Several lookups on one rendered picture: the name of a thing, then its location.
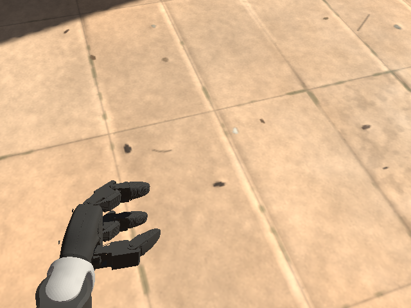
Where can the left robot forearm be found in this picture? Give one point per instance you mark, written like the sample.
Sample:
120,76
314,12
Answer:
69,284

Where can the left robot hand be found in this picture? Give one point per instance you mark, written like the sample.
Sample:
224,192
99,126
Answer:
88,228

